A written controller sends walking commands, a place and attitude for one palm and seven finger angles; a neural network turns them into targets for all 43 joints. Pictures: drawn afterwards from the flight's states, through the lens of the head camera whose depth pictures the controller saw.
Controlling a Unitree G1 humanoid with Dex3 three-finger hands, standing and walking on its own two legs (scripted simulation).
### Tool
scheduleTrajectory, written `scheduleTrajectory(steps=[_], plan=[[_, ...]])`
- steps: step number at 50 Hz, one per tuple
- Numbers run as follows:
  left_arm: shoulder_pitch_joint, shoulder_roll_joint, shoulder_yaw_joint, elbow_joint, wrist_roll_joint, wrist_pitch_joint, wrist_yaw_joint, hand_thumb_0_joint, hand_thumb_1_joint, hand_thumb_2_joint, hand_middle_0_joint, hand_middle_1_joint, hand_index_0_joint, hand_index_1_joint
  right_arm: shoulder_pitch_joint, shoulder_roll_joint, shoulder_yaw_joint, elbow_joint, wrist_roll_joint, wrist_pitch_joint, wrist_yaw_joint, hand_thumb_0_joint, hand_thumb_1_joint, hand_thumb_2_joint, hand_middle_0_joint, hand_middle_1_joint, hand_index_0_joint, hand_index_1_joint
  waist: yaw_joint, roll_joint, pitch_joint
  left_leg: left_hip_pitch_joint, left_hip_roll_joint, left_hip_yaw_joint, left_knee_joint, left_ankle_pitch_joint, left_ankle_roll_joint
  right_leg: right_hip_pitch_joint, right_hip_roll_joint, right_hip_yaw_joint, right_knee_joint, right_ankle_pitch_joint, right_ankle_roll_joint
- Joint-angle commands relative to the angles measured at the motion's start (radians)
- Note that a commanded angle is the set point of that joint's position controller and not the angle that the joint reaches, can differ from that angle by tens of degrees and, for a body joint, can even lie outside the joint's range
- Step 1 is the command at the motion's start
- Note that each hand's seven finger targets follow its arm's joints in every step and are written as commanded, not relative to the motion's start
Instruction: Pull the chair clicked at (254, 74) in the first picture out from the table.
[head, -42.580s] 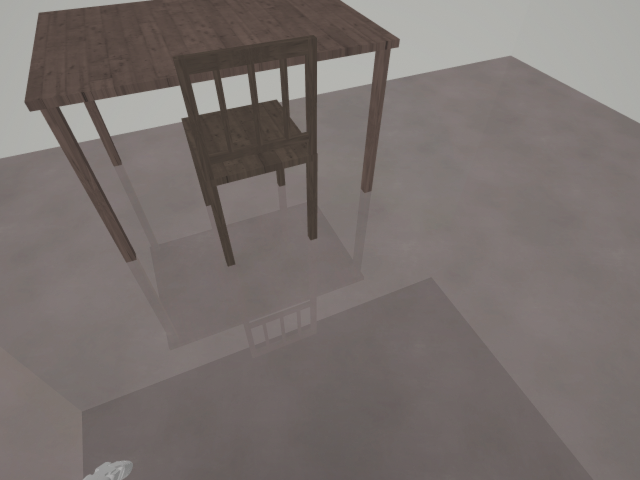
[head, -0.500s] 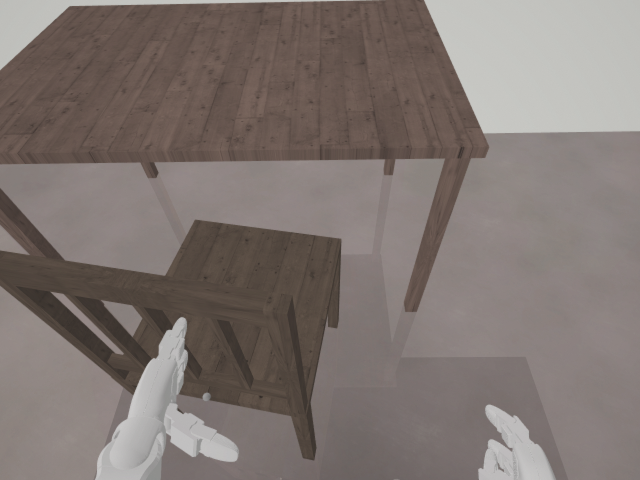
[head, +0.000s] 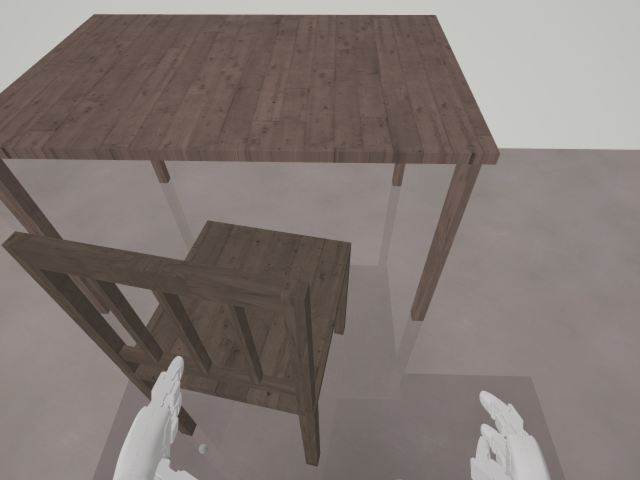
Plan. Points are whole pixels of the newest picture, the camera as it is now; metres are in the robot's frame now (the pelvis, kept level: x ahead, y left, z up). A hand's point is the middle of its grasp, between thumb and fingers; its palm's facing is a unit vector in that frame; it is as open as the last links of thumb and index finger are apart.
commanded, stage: draw the hand back to the body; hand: left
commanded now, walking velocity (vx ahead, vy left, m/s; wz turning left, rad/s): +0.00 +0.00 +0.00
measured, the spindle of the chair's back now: (186, 332) +0.35 +0.22 -0.07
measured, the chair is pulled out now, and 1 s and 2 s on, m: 0.24 0.24 0.24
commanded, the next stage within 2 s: step back with the hand held close in 1.54 s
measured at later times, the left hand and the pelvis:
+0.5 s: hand (137, 395) +0.19 +0.18 +0.10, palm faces +0.08 -0.99 -0.15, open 17.3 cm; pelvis +0.00 -0.01 +0.00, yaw +0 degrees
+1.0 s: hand (43, 336) +0.22 +0.24 +0.18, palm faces +0.43 -0.81 -0.41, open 11.7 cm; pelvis +0.03 +0.00 +0.04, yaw +0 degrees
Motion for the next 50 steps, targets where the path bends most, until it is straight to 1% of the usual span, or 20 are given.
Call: scheduleTrajectory(steps=[1,3,6,8,11,12,15,18,20,23,24,25,27,28,30,33,36,39,42,50], plan=[[-0.071,0.112,0.157,-0.322,-0.09,-0.3,-0.023,0.0,-0.55,0.2,0.0,0.0,0.0,0.0,-0.077,-0.097,-0.054,-0.116,-0.003,-0.115,-0.02,0.0,-0.9,-0.9,0.2,0.3,0.2,0.3,0.01,-0.042,-0.078,-0.128,-0.014,0.009,-0.125,0.293,-0.02,0.155,0.044,-0.03,-0.071,0.045,-0.035],[-0.05,0.097,0.17,-0.341,-0.12,-0.385,-0.047,0.0,-0.55,0.2,0.0,0.0,0.0,0.0,-0.071,-0.087,-0.056,-0.105,0.003,-0.133,-0.011,0.0,-0.9,-0.9,0.2,0.3,0.2,0.3,0.015,0.008,-0.095,-0.131,-0.016,0.014,-0.114,0.292,-0.028,0.151,0.039,-0.027,-0.054,0.039,-0.036],[-0.059,0.093,0.183,-0.295,-0.139,-0.524,-0.098,0.0,-0.55,0.2,0.0,0.0,0.0,0.0,-0.084,-0.087,-0.065,-0.068,0.006,-0.149,0.008,0.0,-0.9,-0.9,0.2,0.3,0.2,0.3,0.012,0.01,-0.073,-0.17,-0.009,0.008,-0.079,0.271,-0.034,0.089,0.042,-0.025,-0.02,0.016,-0.041],[-0.067,0.069,0.152,-0.243,-0.15,-0.593,-0.159,0.0,-0.55,0.2,0.0,0.0,0.0,0.0,-0.101,-0.092,-0.065,-0.06,0.011,-0.158,0.025,0.0,-0.9,-0.9,0.2,0.3,0.2,0.3,0.001,0.01,-0.058,-0.202,-0.006,0.008,-0.059,0.218,-0.033,0.051,0.036,-0.017,-0.004,-0.026,-0.04],[0.041,0.109,0.207,-0.174,-0.168,-0.512,-0.22,0.0,-0.55,0.2,0.0,0.0,0.0,0.0,-0.131,-0.108,-0.073,-0.097,0.028,-0.141,0.028,0.0,-0.9,-0.9,0.2,0.3,0.2,0.3,0.028,-0.02,-0.087,-0.196,-0.003,0.013,-0.105,0.172,-0.019,0.144,0.032,-0.005,-0.049,-0.067,-0.037],[0.019,0.103,0.196,-0.206,-0.18,-0.475,-0.236,0.0,-0.55,0.2,0.0,0.0,0.0,0.0,-0.133,-0.11,-0.068,-0.115,0.032,-0.134,0.024,0.0,-0.9,-0.9,0.2,0.3,0.2,0.3,0.021,-0.029,-0.102,-0.182,-0.003,0.015,-0.118,0.17,-0.013,0.171,0.027,-0.004,-0.063,-0.063,-0.031],[-0.027,0.172,0.29,-0.316,-0.217,-0.392,-0.223,0.0,-0.55,0.2,0.0,0.0,0.0,0.0,-0.143,-0.105,-0.065,-0.138,0.039,-0.123,-0.003,0.0,-0.9,-0.9,0.2,0.3,0.2,0.3,0.034,-0.063,-0.145,-0.153,0.0,0.007,-0.142,0.181,-0.006,0.233,0.023,-0.001,-0.089,-0.066,-0.02],[-0.038,0.179,0.33,-0.413,-0.241,-0.401,-0.179,0.0,-0.55,0.2,0.0,0.0,0.0,0.0,-0.129,-0.084,-0.057,-0.12,0.041,-0.138,-0.017,0.0,-0.9,-0.9,0.2,0.3,0.2,0.3,0.038,-0.033,-0.134,-0.105,0.001,0.005,-0.161,0.243,-0.007,0.261,0.032,-0.013,-0.105,0.001,-0.022],[-0.039,0.168,0.326,-0.422,-0.243,-0.421,-0.16,0.0,-0.477,0.235,-0.01,-0.015,-0.01,-0.015,-0.116,-0.079,-0.055,-0.097,0.039,-0.152,-0.016,0.0,-0.9,-0.9,0.2,0.3,0.2,0.3,0.033,-0.038,-0.109,-0.086,0.004,0.003,-0.17,0.286,-0.012,0.262,0.037,-0.024,-0.108,0.057,-0.022],[-0.037,0.15,0.296,-0.371,-0.232,-0.422,-0.178,0.0,-0.369,0.287,-0.025,-0.037,-0.025,-0.037,-0.111,-0.087,-0.053,-0.068,0.043,-0.172,-0.011,0.0,-0.9,-0.9,0.2,0.3,0.2,0.3,0.016,-0.008,-0.063,-0.046,0.007,0.005,-0.183,0.317,-0.015,0.26,0.038,-0.027,-0.13,0.106,-0.021],[0.034,0.308,0.347,-0.353,-0.068,-0.328,-0.023,0.0,-0.332,0.305,-0.03,-0.045,-0.03,-0.045,-0.11,-0.087,-0.066,-0.091,0.022,-0.129,-0.033,0.0,-0.9,-0.9,0.2,0.3,0.2,0.3,0.084,0.025,-0.066,-0.018,0.026,0.009,-0.259,0.307,-0.016,0.358,0.009,0.032,-0.158,0.108,-0.046],[0.043,0.194,0.274,-0.411,-0.048,-0.289,0.034,0.0,-0.296,0.322,-0.035,-0.053,-0.035,-0.053,-0.107,-0.069,-0.055,-0.119,0.017,-0.115,-0.035,0.0,-0.9,-0.9,0.2,0.3,0.2,0.3,0.05,0.024,-0.006,-0.01,0.016,0.015,-0.279,0.297,-0.018,0.353,0.004,0.014,-0.183,0.111,-0.042],[0.057,0.15,0.246,-0.386,-0.025,-0.253,0.082,0.0,-0.224,0.357,-0.045,-0.068,-0.045,-0.068,-0.113,-0.065,-0.052,-0.103,0.013,-0.095,-0.035,0.0,-0.9,-0.9,0.2,0.3,0.2,0.3,0.048,0.025,0.044,0.012,0.018,0.015,-0.3,0.305,-0.018,0.37,0.003,0.008,-0.208,0.114,-0.043],[0.059,0.177,0.268,-0.389,-0.019,-0.243,0.101,0.0,-0.188,0.375,-0.05,-0.075,-0.05,-0.075,-0.116,-0.069,-0.055,-0.097,0.011,-0.078,-0.037,0.0,-0.9,-0.9,0.2,0.3,0.2,0.3,0.053,0.012,0.041,0.034,0.022,0.015,-0.31,0.328,-0.016,0.393,0.003,0.004,-0.218,0.138,-0.043],[0.028,0.211,0.292,-0.42,-0.007,-0.237,0.127,0.0,-0.115,0.41,-0.06,-0.09,-0.06,-0.09,-0.126,-0.073,-0.052,-0.099,0.007,-0.064,-0.042,0.0,-0.9,-0.9,0.2,0.3,0.2,0.3,0.053,-0.026,0.038,0.076,0.025,0.019,-0.334,0.34,-0.012,0.431,0.003,0.003,-0.244,0.157,-0.04],[-0.002,0.265,0.344,-0.47,0.005,-0.237,0.156,0.0,-0.006,0.462,-0.075,-0.113,-0.075,-0.113,-0.132,-0.075,-0.048,-0.092,0.001,-0.065,-0.049,0.0,-0.9,-0.9,0.2,0.3,0.2,0.3,0.061,-0.026,0.002,0.144,0.022,0.022,-0.375,0.393,-0.009,0.51,0.001,0.006,-0.274,0.224,-0.04],[-0.046,0.277,0.358,-0.498,0.012,-0.235,0.169,0.0,0.102,0.515,-0.09,-0.135,-0.09,-0.135,-0.144,-0.075,-0.04,-0.075,-0.002,-0.072,-0.05,0.0,-0.9,-0.9,0.2,0.3,0.2,0.3,0.061,0.002,0.015,0.199,0.022,0.022,-0.408,0.449,-0.011,0.547,0.002,0.004,-0.304,0.277,-0.041],[-0.043,0.256,0.362,-0.471,0.015,-0.236,0.173,0.0,0.211,0.567,-0.105,-0.157,-0.105,-0.157,-0.151,-0.072,-0.037,-0.05,-0.006,-0.074,-0.043,0.0,-0.9,-0.9,0.2,0.3,0.2,0.3,0.065,0.016,0.049,0.247,0.028,0.022,-0.441,0.504,-0.015,0.558,0.005,-0.003,-0.326,0.305,-0.038],[-0.049,0.25,0.378,-0.439,0.015,-0.238,0.17,0.0,0.32,0.62,-0.12,-0.18,-0.12,-0.18,-0.162,-0.074,-0.039,-0.034,-0.01,-0.071,-0.036,0.0,-0.9,-0.9,0.2,0.3,0.2,0.3,0.067,-0.015,0.078,0.271,0.032,0.024,-0.471,0.537,-0.016,0.584,0.008,-0.005,-0.352,0.333,-0.039],[-0.107,0.31,0.482,-0.463,0.007,-0.266,0.166,0.0,0.61,0.76,-0.16,-0.24,-0.16,-0.24,-0.191,-0.072,-0.043,-0.015,-0.014,-0.061,-0.02,0.0,-0.9,-0.9,0.2,0.3,0.2,0.3,0.083,0.001,0.075,0.325,0.039,0.032,-0.523,0.565,-0.015,0.64,0.012,0.004,-0.394,0.36,-0.04]])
